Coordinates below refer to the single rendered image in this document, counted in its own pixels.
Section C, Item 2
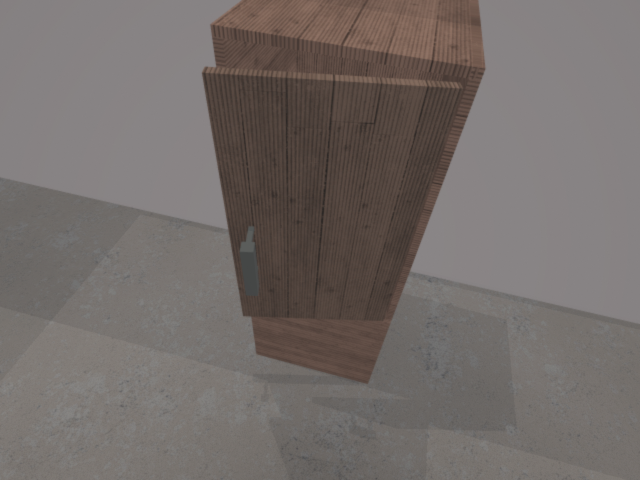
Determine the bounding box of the handle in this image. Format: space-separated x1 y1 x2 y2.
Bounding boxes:
240 226 259 296

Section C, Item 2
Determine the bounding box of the cupboard door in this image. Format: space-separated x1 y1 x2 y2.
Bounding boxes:
202 67 463 321

